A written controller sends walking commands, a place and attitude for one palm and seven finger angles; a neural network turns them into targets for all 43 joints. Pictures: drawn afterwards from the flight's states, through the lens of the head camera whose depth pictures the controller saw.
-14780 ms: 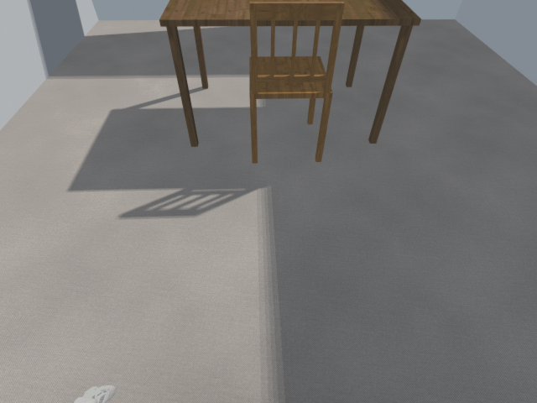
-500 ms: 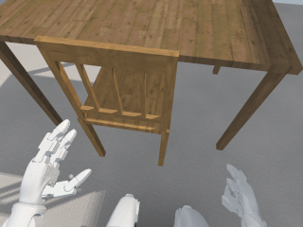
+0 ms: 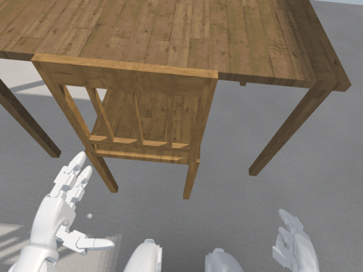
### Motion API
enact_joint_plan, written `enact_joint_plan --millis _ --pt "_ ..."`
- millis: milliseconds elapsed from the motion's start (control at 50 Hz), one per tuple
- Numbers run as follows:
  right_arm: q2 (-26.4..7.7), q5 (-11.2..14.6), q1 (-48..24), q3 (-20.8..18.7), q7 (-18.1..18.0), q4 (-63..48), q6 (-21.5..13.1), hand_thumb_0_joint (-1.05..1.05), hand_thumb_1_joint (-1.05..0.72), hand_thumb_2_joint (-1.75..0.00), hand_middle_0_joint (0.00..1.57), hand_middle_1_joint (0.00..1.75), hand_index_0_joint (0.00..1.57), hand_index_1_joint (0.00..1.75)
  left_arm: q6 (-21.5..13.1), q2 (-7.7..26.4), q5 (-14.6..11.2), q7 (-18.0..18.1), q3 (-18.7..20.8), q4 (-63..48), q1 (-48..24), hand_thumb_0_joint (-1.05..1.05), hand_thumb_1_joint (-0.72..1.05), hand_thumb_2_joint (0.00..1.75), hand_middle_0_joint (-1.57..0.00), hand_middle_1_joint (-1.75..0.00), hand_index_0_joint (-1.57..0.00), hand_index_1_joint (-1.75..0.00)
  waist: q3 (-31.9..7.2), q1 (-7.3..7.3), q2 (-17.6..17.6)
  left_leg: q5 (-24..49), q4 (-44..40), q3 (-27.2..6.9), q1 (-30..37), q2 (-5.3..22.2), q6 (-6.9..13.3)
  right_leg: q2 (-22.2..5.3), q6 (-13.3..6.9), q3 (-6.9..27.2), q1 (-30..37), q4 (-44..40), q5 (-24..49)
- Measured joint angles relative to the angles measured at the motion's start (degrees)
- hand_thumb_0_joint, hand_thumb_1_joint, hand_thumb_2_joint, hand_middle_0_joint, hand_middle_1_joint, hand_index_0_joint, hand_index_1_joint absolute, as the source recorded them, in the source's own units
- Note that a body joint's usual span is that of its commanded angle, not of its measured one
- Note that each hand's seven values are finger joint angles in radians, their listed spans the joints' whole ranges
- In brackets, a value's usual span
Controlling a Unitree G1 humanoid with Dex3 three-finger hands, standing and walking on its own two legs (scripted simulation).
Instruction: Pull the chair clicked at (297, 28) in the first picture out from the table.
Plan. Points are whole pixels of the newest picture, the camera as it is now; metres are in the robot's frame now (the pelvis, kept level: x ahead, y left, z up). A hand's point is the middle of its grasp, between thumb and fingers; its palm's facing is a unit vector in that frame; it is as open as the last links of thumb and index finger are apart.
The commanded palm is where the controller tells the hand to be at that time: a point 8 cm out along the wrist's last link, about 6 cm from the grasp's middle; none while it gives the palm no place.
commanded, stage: raise the hand toward the chair's back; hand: left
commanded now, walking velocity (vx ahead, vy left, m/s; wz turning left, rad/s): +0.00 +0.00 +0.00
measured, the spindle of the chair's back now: (136, 119) +0.50 +0.15 -0.03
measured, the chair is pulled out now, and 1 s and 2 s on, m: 0.00 0.00 0.00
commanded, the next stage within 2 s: aim the fingers beside a spindle in 0.94 s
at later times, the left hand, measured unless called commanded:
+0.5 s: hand (68, 197) +0.24 +0.23 +0.06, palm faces -0.01 -1.00 -0.07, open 16.9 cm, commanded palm +0.22 +0.28 +0.06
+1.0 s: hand (87, 199) +0.24 +0.19 +0.06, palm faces -0.02 -1.00 -0.07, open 16.9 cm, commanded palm +0.23 +0.25 +0.06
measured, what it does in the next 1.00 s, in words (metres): stands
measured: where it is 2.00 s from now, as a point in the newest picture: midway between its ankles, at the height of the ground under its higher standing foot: outside the picture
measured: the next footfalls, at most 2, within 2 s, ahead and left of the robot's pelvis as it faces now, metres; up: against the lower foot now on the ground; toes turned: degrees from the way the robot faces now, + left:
none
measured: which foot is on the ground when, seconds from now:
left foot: down 0.00-1.00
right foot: down 0.00-1.00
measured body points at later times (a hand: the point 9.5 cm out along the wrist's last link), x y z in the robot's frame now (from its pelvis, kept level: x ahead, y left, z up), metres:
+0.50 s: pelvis +0.00 +0.01 +0.01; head +0.07 +0.04 +0.46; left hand +0.24 +0.28 +0.06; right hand +0.17 -0.22 -0.06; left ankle +0.03 +0.09 -0.65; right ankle +0.01 -0.13 -0.65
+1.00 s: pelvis +0.01 -0.01 +0.01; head +0.08 +0.00 +0.46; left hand +0.24 +0.24 +0.06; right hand +0.19 -0.25 -0.06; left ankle +0.03 +0.09 -0.65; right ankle +0.01 -0.13 -0.65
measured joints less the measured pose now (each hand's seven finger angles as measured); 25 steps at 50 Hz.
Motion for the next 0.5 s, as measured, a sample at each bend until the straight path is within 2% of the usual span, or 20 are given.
enact_joint_plan --millis 120,240,280,420,500 --pt "1.4 -0.3 -0.6 1.6 0.8 -1.8 1.3 0.01 -0.90 -0.90 0.20 0.30 0.20 0.30 -0.7 -0.1 0.6 3.6 1.1 -2.6 -0.8 0.00 -0.38 0.35 -0.07 -0.10 -0.08 -0.10 -1.3 0.39 0.4 0.4 -1.5 -0.2 1.9 -0.5 0.6 -0.4 0.7 -0.2 2.5 -2.2 0.7" --pt "1.3 -0.1 -0.3 3.7 1.1 -3.8 2.9 0.01 -0.90 -0.90 0.20 0.30 0.20 0.30 4.0 0.9 1.3 1.5 0.5 2.3 -3.1 0.00 -0.46 0.32 -0.06 -0.09 -0.07 -0.09 -0.9 0.57 0.8 0.7 -1.8 -0.2 2.2 -0.8 1.1 -0.7 1.1 -0.2 3.0 -2.9 1.1" --pt "1.3 -0.2 0.2 3.9 1.0 -3.9 2.8 0.01 -0.90 -0.90 0.20 0.30 0.21 0.30 4.6 1.2 1.3 1.2 0.3 1.6 -2.7 0.00 -0.47 0.31 -0.06 -0.09 -0.06 -0.09 -0.5 0.55 0.7 0.8 -2.1 -0.1 2.6 -0.8 1.1 -0.6 1.1 -0.2 3.5 -3.3 1.3" --pt "0.7 -0.6 2.1 3.6 1.0 -2.3 2.6 0.01 -0.90 -0.90 0.20 0.30 0.21 0.30 0.7 1.9 0.7 2.6 2.2 -0.6 -3.7 -0.01 -0.49 0.30 -0.06 -0.08 -0.06 -0.08 -0.3 0.30 0.7 1.0 -2.8 -0.3 3.3 -0.8 1.0 -0.6 1.1 -0.4 4.4 -4.3 1.6" --pt "-0.1 -0.1 2.5 3.5 1.0 -1.6 3.4 0.01 -0.90 -0.90 0.20 0.30 0.21 0.30 2.4 2.6 0.2 1.3 3.3 2.9 -6.2 -0.01 -0.49 0.30 -0.06 -0.08 -0.06 -0.08 -0.3 -0.20 1.2 1.2 -3.0 -0.3 3.2 -0.8 1.0 -0.6 1.1 -0.3 4.1 -4.3 1.7"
